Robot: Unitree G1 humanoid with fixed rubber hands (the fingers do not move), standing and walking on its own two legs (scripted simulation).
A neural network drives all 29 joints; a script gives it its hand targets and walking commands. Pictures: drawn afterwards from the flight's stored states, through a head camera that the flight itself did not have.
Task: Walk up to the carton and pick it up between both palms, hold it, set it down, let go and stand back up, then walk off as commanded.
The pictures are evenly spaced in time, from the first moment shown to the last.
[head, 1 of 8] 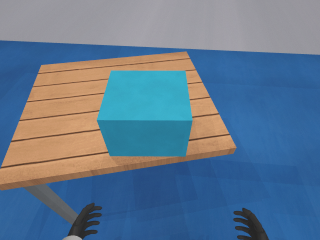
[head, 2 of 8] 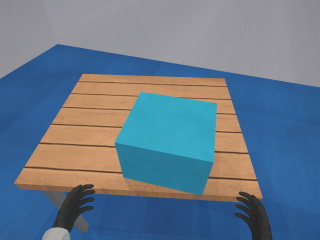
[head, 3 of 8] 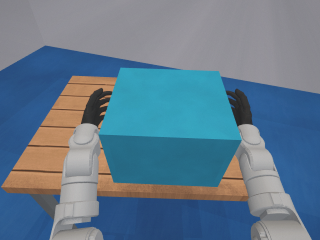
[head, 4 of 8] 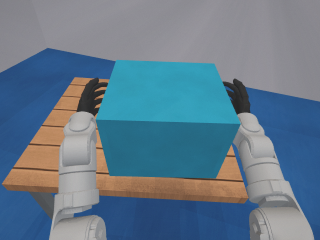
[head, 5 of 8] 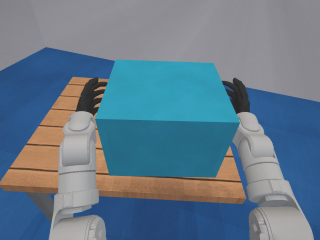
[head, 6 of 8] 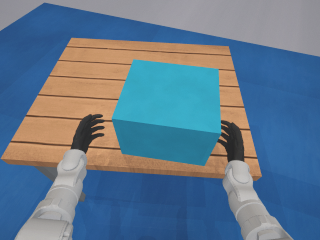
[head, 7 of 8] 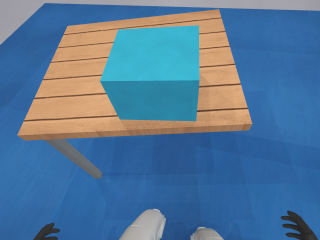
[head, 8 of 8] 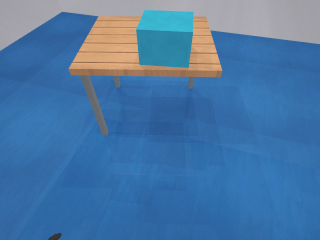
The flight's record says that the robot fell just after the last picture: no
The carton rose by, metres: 0.20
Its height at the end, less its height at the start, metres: +0.00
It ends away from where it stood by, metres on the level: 0.02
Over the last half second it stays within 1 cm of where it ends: yes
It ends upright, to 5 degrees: yes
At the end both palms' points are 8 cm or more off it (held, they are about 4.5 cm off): yes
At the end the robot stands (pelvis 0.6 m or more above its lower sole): yes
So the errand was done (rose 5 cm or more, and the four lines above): yes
